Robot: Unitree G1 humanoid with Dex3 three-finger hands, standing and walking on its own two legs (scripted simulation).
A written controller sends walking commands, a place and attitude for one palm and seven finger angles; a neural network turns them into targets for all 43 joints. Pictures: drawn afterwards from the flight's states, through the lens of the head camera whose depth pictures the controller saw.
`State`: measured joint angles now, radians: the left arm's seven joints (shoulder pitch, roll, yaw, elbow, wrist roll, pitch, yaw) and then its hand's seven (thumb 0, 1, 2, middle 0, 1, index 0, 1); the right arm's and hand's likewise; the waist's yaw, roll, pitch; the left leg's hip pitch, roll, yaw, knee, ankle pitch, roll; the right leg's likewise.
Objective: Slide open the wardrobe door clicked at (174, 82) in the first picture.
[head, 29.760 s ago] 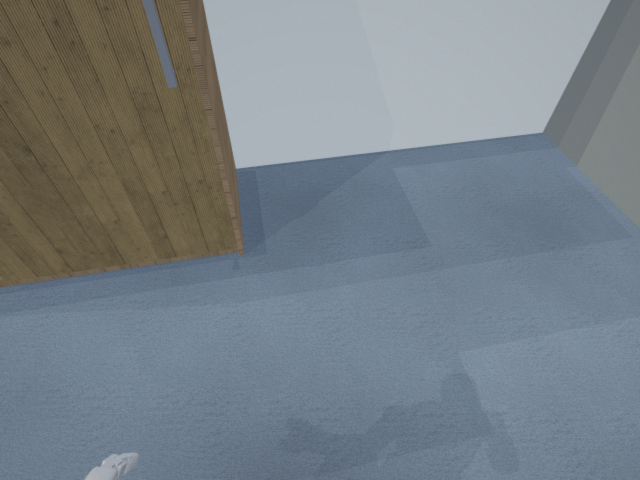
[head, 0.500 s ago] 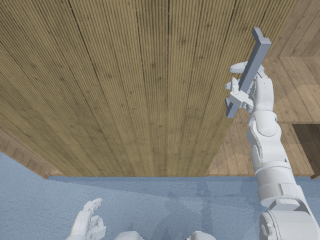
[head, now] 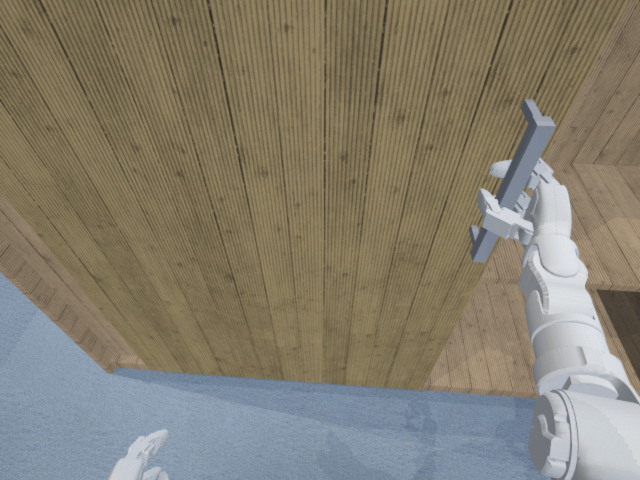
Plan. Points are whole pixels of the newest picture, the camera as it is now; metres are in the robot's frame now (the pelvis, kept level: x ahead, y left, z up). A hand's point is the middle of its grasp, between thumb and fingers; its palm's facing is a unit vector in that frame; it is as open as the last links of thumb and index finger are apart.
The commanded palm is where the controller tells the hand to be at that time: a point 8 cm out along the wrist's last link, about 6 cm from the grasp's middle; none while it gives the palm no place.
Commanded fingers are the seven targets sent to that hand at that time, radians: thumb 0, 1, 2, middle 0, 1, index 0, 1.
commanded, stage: loosen the grip on the handle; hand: right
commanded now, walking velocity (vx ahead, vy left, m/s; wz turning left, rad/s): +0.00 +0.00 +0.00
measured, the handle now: (501, 190) +0.48 -0.20 +0.12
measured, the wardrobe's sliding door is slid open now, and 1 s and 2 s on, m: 0.68 0.68 0.68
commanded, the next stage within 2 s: slip the hand off the handle in 0.44 s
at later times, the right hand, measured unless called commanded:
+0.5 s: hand (490, 212) +0.44 -0.17 +0.12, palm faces +0.12 +0.99 -0.11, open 14.0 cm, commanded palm +0.40 -0.23 +0.13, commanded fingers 0.00 0.55 -0.20 0.25 1.15 0.25 1.15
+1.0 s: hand (535, 218) +0.43 -0.23 +0.12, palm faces +0.18 +0.98 -0.12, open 14.7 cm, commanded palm +0.40 -0.27 +0.13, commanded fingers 0.00 0.55 -0.20 0.25 1.15 0.25 1.15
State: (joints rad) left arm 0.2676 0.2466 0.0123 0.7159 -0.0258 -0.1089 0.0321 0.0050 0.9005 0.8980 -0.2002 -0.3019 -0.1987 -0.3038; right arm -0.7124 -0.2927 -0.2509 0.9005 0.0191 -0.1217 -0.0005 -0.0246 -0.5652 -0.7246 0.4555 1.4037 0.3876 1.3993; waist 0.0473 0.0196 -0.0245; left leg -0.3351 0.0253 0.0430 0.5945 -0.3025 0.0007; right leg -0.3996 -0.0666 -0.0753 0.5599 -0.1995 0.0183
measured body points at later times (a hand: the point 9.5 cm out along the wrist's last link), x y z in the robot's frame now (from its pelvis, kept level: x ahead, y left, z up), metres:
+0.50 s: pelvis +0.00 +0.00 -0.01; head +0.03 +0.00 +0.44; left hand +0.05 +0.27 -0.12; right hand +0.43 -0.23 +0.13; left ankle +0.00 +0.12 -0.73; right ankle +0.05 -0.13 -0.73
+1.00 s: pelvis +0.02 -0.01 -0.01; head +0.04 -0.02 +0.44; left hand +0.14 +0.24 -0.10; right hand +0.41 -0.28 +0.13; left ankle +0.00 +0.12 -0.73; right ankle +0.05 -0.13 -0.73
